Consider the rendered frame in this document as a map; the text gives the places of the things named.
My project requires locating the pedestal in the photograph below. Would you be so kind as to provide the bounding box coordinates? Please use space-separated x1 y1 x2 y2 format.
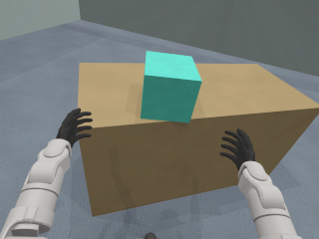
78 63 319 217

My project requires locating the right robot forearm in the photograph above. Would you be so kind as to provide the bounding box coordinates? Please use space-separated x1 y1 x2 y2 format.
237 160 302 239

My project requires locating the left robot forearm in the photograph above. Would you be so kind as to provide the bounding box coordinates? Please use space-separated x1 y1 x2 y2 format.
0 138 72 239

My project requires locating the carton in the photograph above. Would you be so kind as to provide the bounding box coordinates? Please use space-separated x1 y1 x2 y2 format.
141 51 202 123

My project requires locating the right robot hand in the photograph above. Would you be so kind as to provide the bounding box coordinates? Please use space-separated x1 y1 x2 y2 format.
220 128 256 171

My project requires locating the left robot hand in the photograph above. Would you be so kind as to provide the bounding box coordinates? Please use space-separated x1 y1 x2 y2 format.
56 108 93 148

